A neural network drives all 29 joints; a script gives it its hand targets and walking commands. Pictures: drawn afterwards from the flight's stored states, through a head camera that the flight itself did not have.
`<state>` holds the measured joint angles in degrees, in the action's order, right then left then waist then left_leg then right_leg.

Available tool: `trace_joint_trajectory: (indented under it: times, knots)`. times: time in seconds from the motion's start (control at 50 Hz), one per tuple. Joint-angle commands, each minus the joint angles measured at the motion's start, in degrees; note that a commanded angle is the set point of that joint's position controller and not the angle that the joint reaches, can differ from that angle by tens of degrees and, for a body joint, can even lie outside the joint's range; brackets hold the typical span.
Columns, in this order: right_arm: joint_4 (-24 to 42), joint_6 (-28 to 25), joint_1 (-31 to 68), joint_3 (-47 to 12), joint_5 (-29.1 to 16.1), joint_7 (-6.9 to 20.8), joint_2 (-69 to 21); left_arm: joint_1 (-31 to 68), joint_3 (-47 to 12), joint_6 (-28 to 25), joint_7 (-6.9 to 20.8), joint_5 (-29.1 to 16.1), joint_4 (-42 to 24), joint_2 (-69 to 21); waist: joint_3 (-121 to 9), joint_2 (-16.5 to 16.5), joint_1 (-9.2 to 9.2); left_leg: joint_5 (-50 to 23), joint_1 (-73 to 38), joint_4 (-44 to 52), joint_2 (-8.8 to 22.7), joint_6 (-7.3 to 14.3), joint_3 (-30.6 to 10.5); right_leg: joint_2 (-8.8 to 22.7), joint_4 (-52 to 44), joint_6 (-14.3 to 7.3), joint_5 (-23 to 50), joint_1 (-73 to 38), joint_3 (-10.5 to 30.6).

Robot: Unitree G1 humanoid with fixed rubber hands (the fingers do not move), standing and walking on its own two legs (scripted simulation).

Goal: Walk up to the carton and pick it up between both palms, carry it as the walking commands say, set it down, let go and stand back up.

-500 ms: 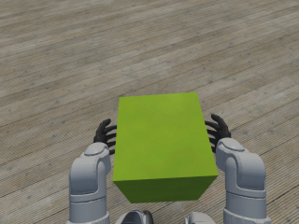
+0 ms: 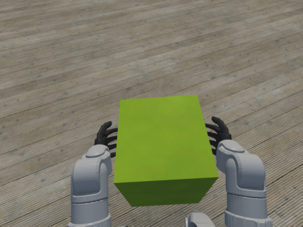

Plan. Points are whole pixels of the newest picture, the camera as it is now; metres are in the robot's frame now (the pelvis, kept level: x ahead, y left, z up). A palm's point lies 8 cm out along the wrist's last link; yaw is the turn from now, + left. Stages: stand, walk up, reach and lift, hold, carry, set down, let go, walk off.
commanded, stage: carry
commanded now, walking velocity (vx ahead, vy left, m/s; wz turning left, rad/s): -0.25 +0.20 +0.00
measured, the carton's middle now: (162, 155) +0.29 -0.01 +0.00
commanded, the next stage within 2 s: none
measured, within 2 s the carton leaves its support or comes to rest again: neither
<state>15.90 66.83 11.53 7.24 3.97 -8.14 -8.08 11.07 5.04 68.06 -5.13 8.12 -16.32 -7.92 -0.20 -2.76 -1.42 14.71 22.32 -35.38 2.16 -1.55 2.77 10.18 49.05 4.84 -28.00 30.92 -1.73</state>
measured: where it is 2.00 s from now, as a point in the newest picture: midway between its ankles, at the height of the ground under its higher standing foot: outside the picture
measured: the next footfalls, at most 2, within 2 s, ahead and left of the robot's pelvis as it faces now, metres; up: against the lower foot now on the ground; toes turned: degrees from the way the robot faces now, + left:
right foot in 0.20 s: -0.06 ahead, -0.05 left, +0.00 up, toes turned -9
left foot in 0.58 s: -0.20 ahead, +0.31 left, +0.00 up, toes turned +5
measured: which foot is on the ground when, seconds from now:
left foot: down 0.00-0.22, up 0.24-0.56, down 0.58-0.90, up 0.92-1.00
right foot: up 0.00-0.18, down 0.20-0.60, up 0.62-0.86, down 0.88-1.00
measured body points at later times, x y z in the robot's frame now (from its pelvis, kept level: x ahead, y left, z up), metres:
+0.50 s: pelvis -0.21 +0.11 +0.01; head -0.20 +0.07 +0.46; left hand +0.09 +0.22 +0.10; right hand +0.07 -0.07 +0.09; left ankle -0.20 +0.30 -0.66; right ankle -0.10 -0.05 -0.72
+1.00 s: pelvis -0.41 +0.22 +0.01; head -0.38 +0.18 +0.45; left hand -0.12 +0.36 +0.07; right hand -0.13 +0.07 +0.05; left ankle -0.33 +0.36 -0.65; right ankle -0.40 +0.13 -0.72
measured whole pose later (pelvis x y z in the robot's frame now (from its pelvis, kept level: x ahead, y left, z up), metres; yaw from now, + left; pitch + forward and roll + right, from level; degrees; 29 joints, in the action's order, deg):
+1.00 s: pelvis -0.41 +0.22 +0.01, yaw -1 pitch +2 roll +3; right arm 19.8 67.5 8.9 6.5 5.1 -8.0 -7.7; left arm 10.2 4.3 66.1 -6.6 4.3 -15.5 -7.9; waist 1.4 2.9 1.3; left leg 20.5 38.2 -59.6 -2.3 -0.9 0.0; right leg 4.8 36.6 -1.6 -17.6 20.9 -5.6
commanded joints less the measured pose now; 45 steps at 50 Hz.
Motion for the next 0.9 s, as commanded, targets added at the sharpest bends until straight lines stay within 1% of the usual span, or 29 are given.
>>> trace_joint_trajectory:
  times: [0.0, 0.02, 0.04, 0.1, 0.14, 0.16, 0.18, 0.2, 0.22, 0.26, 0.28, 0.32, 0.36, 0.38, 0.44, 0.48, 0.54, 0.56, 0.58, 0.6, 0.62, 0.64, 0.68, 0.72, 0.78, 0.82, 0.84, 0.86, 0.88]
  knots:
    - [8.9, -0.6, 28.7, -42.3, -21.8, 18.0, -57.2, 32.9, -42.3, -2.8, 14.0, -27.3, -9.7, -57.4, -18.3, 17.5, 0.64, -32.6, -6.9, 11.9, 11.7, 11.3, -3.8, -6.5, 21.4, -3.0, -6.3, -1.0, -2.0]
    - [9.7, -0.9, 30.6, -42.1, -22.3, 17.7, -59.1, 37.2, -43.4, -3.6, 13.8, -29.3, -14.5, -58.7, -19.6, 11.8, 1.01, -29.4, -10.5, 9.7, 9.9, 9.3, -0.6, -6.4, 16.0, -3.1, -1.8, -0.6, -3.3]
    - [9.3, -1.2, 28.1, -41.4, -21.6, 17.1, -58.3, 36.5, -44.4, -3.4, 13.4, -29.8, -15.7, -57.4, -22.6, 15.2, 1.39, -28.4, -11.6, 8.2, 9.4, 8.3, -0.5, -6.5, 13.2, -3.0, -1.4, -1.7, -3.3]
    - [14.3, -1.3, 25.7, -40.6, -20.6, 15.1, -56.2, 30.0, -42.4, -1.9, 13.9, -30.4, -15.0, -55.2, -25.1, 17.4, 0.82, -27.9, -14.7, 9.5, 11.0, 9.7, -5.9, -7.2, -0.6, -3.0, -0.2, -6.6, -4.6]
    - [10.2, -0.8, 18.0, -39.7, -17.8, 13.9, -54.9, 26.8, -42.3, -1.3, 14.3, -30.7, -14.6, -52.8, -26.6, 15.2, 1.58, -25.9, -12.7, 7.5, 11.8, 10.2, -8.4, -6.1, -14.4, -4.3, 3.3, -14.5, -3.5]
    - [9.2, -0.2, 17.7, -40.1, -16.9, 13.6, -54.1, 28.1, -42.2, -0.8, 14.9, -31.3, -12.7, -54.5, -25.4, 9.6, 2.43, -17.5, -6.2, 4.2, 8.4, 7.4, -5.8, -2.0, -27.6, -5.4, 9.5, -22.9, 1.3]
    - [9.1, -0.2, 18.5, -40.1, -16.4, 13.5, -53.7, 21.8, -40.1, -0.9, 15.3, -29.0, -8.7, -53.1, -24.2, -9.2, 2.50, -0.2, 5.1, -3.4, 2.9, 3.6, -2.3, 10.4, -32.1, -7.2, 18.2, -29.5, 15.1]
    - [11.3, -0.2, 19.6, -42.2, -17.0, 13.5, -53.4, 19.9, -39.5, -0.9, 15.6, -27.6, -7.3, -52.6, -21.2, -22.4, 2.37, 17.6, 18.7, -20.4, -3.1, 0.6, -1.0, 23.5, -30.1, -13.6, 43.3, -31.2, 27.9]
    - [14.3, -0.6, 24.2, -43.5, -17.8, 13.7, -53.3, 18.2, -38.3, -1.4, 16.0, -27.4, -6.1, -53.3, -18.6, -16.4, 3.15, 18.5, 18.8, -31.0, -0.5, 1.7, -9.7, 23.9, -26.5, -18.6, 56.9, -27.4, 23.9]
    - [11.3, -0.8, 28.8, -45.0, -20.6, 13.7, -56.5, 27.5, -40.0, -2.0, 16.4, -30.0, -10.0, -55.4, -18.4, -6.9, 2.86, 11.7, 17.9, -37.2, -1.4, 0.2, -11.3, 15.6, -22.4, -14.4, 55.4, -26.1, 12.6]
    - [10.4, -0.5, 26.9, -45.0, -20.5, 14.0, -55.9, 26.1, -39.7, -1.8, 16.0, -29.1, -8.6, -55.3, -19.4, -5.7, 2.19, 8.5, 18.2, -39.1, -1.8, -0.7, -10.3, 12.7, -22.0, -12.6, 51.2, -26.2, 8.6]
    - [13.1, -0.9, 29.9, -46.0, -22.8, 13.8, -55.7, 27.8, -39.4, -2.8, 15.7, -29.1, -12.7, -53.9, -22.7, -7.2, 1.88, 5.5, 17.5, -35.3, -2.0, -3.1, -6.8, 9.1, -22.0, -9.1, 50.5, -29.6, 4.6]
    - [15.2, -0.4, 30.0, -47.7, -23.9, 13.5, -54.4, 21.3, -36.2, -2.9, 15.0, -25.9, -11.2, -51.6, -23.0, -12.6, 1.73, 5.2, 13.0, -29.2, -1.5, -4.2, -2.7, 6.6, -21.8, -8.9, 46.8, -27.0, 2.5]
    - [14.8, -0.2, 30.4, -46.7, -23.9, 13.5, -53.6, 22.1, -35.5, -2.7, 14.9, -25.3, -11.4, -50.5, -22.4, -11.6, 2.46, 7.3, 13.5, -26.8, -2.7, -4.5, -2.3, 8.0, -23.9, -9.5, 40.7, -27.3, 7.1]
    - [10.2, 1.3, 27.4, -46.1, -24.5, 14.4, -53.7, 20.9, -34.0, -1.6, 14.4, -23.2, -10.1, -49.0, -20.6, -15.5, 2.60, 9.2, 10.9, -19.1, -1.5, -4.9, -0.8, 8.6, -28.6, -10.0, 17.5, -25.3, 8.0]
    - [6.5, 2.0, 24.9, -45.0, -23.6, 15.5, -51.3, 17.4, -34.5, -1.3, 13.8, -20.6, -4.8, -48.9, -18.5, -17.3, 2.28, 9.1, 3.0, -9.5, 0.3, -3.3, -1.6, 9.3, -31.1, -9.3, 10.5, -18.5, 8.0]
    - [-1.1, 3.2, 21.4, -43.6, -22.1, 17.4, -52.5, 18.6, -37.1, -0.5, 13.4, -19.7, -2.7, -51.2, -17.3, -11.1, 1.67, 6.4, -9.4, 12.3, 1.2, 0.2, 1.5, 6.6, -23.4, -5.1, 4.9, -10.9, 3.2]
    - [-0.3, 2.8, 23.1, -42.7, -21.9, 18.0, -52.1, 18.0, -37.1, -0.5, 13.7, -19.1, -0.2, -51.7, -15.1, 8.3, 0.57, 7.1, -7.6, 21.0, 5.2, 2.0, -5.0, -0.5, -9.8, -3.6, 4.1, -5.6, -5.5]
    - [-3.6, 2.6, 22.2, -42.0, -21.1, 18.6, -53.1, 22.6, -38.0, -0.8, 13.9, -20.4, -2.5, -51.1, -11.9, 27.0, 0.74, -4.5, -3.4, 23.1, 18.6, 7.4, -20.0, -5.5, 6.5, 0.2, -7.8, 0.6, -8.0]
    - [-2.0, 2.1, 23.0, -41.6, -22.3, 19.2, -54.7, 26.6, -40.6, -1.1, 14.0, -22.5, -2.9, -53.9, -7.4, 30.4, 0.25, -8.2, 8.2, 24.4, 20.2, 11.1, -18.8, -7.4, 22.0, -0.7, -9.1, 1.7, -2.8]
    - [1.3, 0.9, 28.5, -41.6, -23.0, 19.5, -56.4, 31.2, -40.0, -1.3, 14.3, -24.5, -6.3, -54.3, -7.1, 27.6, -0.72, 3.2, 14.9, 25.1, 19.3, 13.8, -14.4, -8.6, 30.2, -1.9, -8.3, 0.4, 1.1]
    - [2.1, 0.6, 29.0, -40.8, -22.4, 19.8, -56.6, 34.6, -41.2, -1.7, 14.4, -25.6, -6.3, -57.3, -4.7, 21.8, 0.32, 13.2, 15.7, 25.2, 13.5, 9.4, -7.3, -7.1, 32.4, -2.7, -3.1, -1.0, 2.6]
    - [4.7, -0.7, 32.1, -40.4, -23.7, 19.3, -56.7, 39.2, -44.7, -3.1, 13.6, -28.7, -10.9, -59.1, -10.6, 21.6, 1.31, 3.6, 3.8, 18.7, 8.5, 4.1, 2.0, -8.7, 30.7, -2.0, 2.1, 2.1, 0.1]
    - [6.7, -0.9, 31.1, -39.5, -22.1, 17.8, -56.5, 38.6, -44.2, -2.8, 13.5, -29.5, -11.7, -57.6, -17.7, 13.9, 2.32, 1.7, -3.4, 14.7, 6.4, 3.7, 3.7, -8.5, 18.7, -0.9, 3.7, -1.7, -5.5]
    - [8.8, -1.3, 26.2, -39.1, -20.2, 15.5, -54.4, 32.7, -41.5, -1.6, 14.0, -31.1, -10.2, -53.6, -22.6, 14.4, 0.88, -2.9, -10.2, 15.6, 13.9, 8.6, -10.2, -7.9, 0.2, -2.2, -2.4, -6.7, -5.9]
    - [8.5, -1.2, 24.1, -39.4, -17.7, 14.2, -54.0, 28.2, -40.8, -1.3, 14.9, -30.7, -7.9, -53.4, -24.6, 9.5, 1.18, -3.9, -11.3, 12.6, 12.6, 8.7, -10.8, -8.6, -19.7, -4.5, 0.7, -15.1, -4.9]
    - [4.3, -0.7, 18.1, -39.2, -16.3, 13.5, -53.9, 25.2, -40.2, -1.0, 15.2, -30.7, -6.8, -52.6, -23.3, 4.5, 1.76, -9.0, -8.3, 7.9, 10.9, 6.9, -8.8, -2.0, -31.0, -4.4, 8.4, -21.1, 1.3]
    - [6.0, -1.0, 19.1, -40.0, -15.5, 13.2, -52.9, 22.6, -39.7, -0.8, 15.9, -29.4, -3.4, -53.4, -21.4, -8.1, 1.79, -3.1, 3.0, 0.5, 5.4, 3.5, -4.7, 9.2, -34.6, -6.8, 9.4, -26.9, 15.2]
    - [6.1, -0.5, 18.4, -40.9, -16.0, 13.4, -52.9, 22.8, -39.9, -1.2, 15.8, -28.8, -3.9, -53.6, -20.3, -19.2, 2.04, 12.8, 14.5, -14.1, 0.2, -0.2, -2.4, 21.2, -29.8, -13.1, 35.7, -29.8, 26.6]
